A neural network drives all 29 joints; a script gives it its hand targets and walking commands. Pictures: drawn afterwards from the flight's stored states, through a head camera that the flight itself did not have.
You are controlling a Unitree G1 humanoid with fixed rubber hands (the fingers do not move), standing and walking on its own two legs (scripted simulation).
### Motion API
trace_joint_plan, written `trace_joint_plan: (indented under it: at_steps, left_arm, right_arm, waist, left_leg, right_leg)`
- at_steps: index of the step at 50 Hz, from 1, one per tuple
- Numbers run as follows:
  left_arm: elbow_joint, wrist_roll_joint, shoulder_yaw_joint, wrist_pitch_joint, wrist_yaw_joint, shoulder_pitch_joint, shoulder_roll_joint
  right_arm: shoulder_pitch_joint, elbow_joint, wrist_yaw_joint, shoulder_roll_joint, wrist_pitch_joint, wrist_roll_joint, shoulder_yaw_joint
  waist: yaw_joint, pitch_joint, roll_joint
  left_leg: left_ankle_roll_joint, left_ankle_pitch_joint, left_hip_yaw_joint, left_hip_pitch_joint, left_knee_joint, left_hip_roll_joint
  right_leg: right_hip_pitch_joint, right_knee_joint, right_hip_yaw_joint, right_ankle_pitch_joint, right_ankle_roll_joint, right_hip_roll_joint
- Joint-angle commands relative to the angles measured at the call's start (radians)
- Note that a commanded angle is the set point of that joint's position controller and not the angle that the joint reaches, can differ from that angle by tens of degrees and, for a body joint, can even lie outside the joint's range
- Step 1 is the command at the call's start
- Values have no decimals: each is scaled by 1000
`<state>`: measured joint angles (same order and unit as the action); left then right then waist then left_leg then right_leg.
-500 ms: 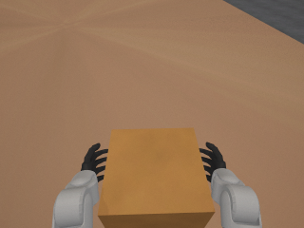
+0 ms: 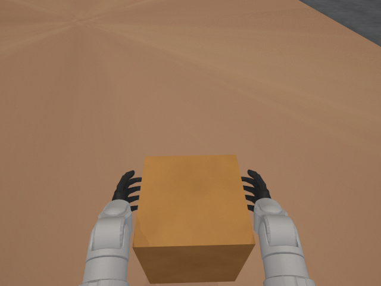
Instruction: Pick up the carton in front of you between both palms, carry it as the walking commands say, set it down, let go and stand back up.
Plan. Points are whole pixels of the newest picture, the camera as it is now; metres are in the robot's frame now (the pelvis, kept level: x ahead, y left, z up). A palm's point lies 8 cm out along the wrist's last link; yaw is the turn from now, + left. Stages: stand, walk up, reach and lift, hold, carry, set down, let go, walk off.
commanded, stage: carry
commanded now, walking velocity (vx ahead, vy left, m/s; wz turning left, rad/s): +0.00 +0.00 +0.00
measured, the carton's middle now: (191, 221) +0.29 +0.00 -0.05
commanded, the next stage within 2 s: hold in 0.26 s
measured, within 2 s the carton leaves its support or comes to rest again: neither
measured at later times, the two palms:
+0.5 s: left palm (116, 210) +0.27 +0.15 +0.05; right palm (263, 205) +0.27 -0.15 +0.05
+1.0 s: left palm (114, 216) +0.25 +0.15 +0.06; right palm (269, 214) +0.25 -0.15 +0.06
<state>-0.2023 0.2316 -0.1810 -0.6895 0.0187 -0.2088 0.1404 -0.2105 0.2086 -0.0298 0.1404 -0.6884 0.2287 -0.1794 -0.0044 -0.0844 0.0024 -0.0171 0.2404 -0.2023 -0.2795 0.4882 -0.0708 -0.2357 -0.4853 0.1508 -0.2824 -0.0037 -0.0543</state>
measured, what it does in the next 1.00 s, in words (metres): stands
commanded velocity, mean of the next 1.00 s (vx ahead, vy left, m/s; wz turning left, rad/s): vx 0.00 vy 0.00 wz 0.00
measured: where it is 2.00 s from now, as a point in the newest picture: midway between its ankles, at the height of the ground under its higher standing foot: outside the picture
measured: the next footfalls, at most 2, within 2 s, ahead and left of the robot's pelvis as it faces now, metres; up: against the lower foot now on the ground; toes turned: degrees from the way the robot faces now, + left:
none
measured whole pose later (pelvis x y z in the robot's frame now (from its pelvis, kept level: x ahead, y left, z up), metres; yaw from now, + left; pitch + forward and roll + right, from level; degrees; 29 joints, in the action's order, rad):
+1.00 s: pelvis -0.05 +0.00 +0.00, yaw +0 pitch -9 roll +0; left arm -0.31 0.34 -0.29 -0.72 -0.02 -0.34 0.17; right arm -0.34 0.34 0.02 0.17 -0.70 0.33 -0.30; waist 0.00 0.03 0.02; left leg 0.00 0.16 0.04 -0.09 0.40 0.02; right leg -0.05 -0.41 -0.07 -0.21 0.00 0.02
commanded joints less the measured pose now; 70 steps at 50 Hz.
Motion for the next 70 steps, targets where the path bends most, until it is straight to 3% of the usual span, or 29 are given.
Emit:
trace_joint_plan:
  at_steps: [1,6,13,14,15,16,17,19,20,23,34,45,53,60,66,70]
  left_arm:
    - [44,-198,517,73,-192,-461,792]
    - [103,-233,578,26,-206,-443,870]
    - [93,-217,542,-16,-208,-411,851]
    - [117,-213,508,-25,-210,-297,883]
    - [149,-204,504,-12,-200,-301,841]
    - [156,-198,524,-12,-204,-355,815]
    - [144,-185,510,-8,-209,-369,839]
    - [124,-197,506,3,-211,-384,847]
    - [114,-198,517,3,-210,-401,855]
    - [91,-194,515,3,-218,-419,874]
    - [-36,-173,452,-10,-262,-520,927]
    - [-122,-166,422,-7,-304,-611,964]
    - [-160,-159,396,-4,-299,-656,974]
    - [-311,-56,216,57,-267,-761,925]
    - [-375,79,16,185,-207,-700,750]
    - [-366,88,32,334,-191,-632,701]
  right_arm:
    - [-475,-49,205,787,74,-206,521]
    - [-453,-105,220,865,26,-242,577]
    - [-420,-97,220,846,-17,-223,538]
    - [-309,-107,222,875,-24,-216,519]
    - [-335,-153,222,824,-10,-207,507]
    - [-331,-142,211,835,-2,-203,485]
    - [-385,-147,216,836,0,-193,502]
    - [-389,-125,221,846,8,-202,501]
    - [-411,-111,228,846,12,-211,508]
    - [-431,-81,236,873,13,-204,501]
    - [-539,47,274,922,6,-171,432]
    - [-634,135,311,965,17,-165,396]
    - [-696,166,318,959,23,-159,373]
    - [-793,320,299,889,91,-40,194]
    - [-725,401,244,723,216,95,9]
    - [-653,399,226,675,361,98,24]
  waist:
    - [2,-226,-6]
    - [2,-257,-8]
    - [3,-234,-3]
    - [19,-137,9]
    - [18,-189,-19]
    - [-9,-185,30]
    - [20,-157,19]
    - [5,-156,7]
    - [4,-179,-44]
    - [10,-165,3]
    - [6,-57,7]
    - [5,-41,12]
    - [14,-37,-12]
    - [15,15,-9]
    - [28,-6,-9]
    - [20,-142,3]
  left_leg:
    - [0,-199,111,109,-61,-103]
    - [0,-245,110,123,-45,-105]
    - [1,-257,110,110,-41,-106]
    - [-7,-579,280,319,-82,145]
    - [-1,-608,299,378,-94,132]
    - [11,-616,308,411,-94,120]
    - [13,-534,287,395,-103,143]
    - [18,-545,290,411,-114,151]
    - [24,-456,286,394,-133,152]
    - [22,-429,283,393,-129,156]
    - [10,-103,269,330,-164,149]
    - [8,40,260,310,-155,145]
    - [13,52,272,295,-167,132]
    - [14,74,272,244,-120,132]
    - [16,-97,265,112,-21,147]
    - [29,-285,255,12,84,169]
  right_leg:
    - [47,66,-95,208,-15,-102]
    - [59,51,-93,249,-11,-104]
    - [46,48,-94,260,-7,-106]
    - [140,102,-243,536,-14,140]
    - [162,100,-258,596,-17,121]
    - [156,142,-245,453,-14,137]
    - [139,148,-246,458,-5,134]
    - [163,144,-247,500,4,145]
    - [198,151,-247,416,-1,144]
    - [162,166,-248,368,9,147]
    - [95,207,-238,78,-16,128]
    - [38,215,-236,-87,-27,110]
    - [42,193,-227,-70,-24,120]
    - [-42,125,-218,-94,-34,128]
    - [-139,23,-215,50,-26,147]
    - [-233,-67,-214,213,-11,162]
